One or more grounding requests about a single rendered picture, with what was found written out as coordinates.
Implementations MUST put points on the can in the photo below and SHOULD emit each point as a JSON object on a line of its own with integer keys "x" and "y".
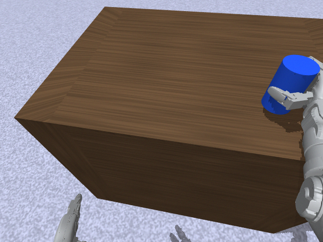
{"x": 294, "y": 74}

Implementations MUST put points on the right robot hand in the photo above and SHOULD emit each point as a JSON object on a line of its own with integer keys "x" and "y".
{"x": 300, "y": 100}

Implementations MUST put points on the right robot arm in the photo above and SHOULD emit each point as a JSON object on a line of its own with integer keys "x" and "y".
{"x": 309, "y": 202}

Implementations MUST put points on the left robot hand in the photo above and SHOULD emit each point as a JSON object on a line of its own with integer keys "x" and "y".
{"x": 66, "y": 231}

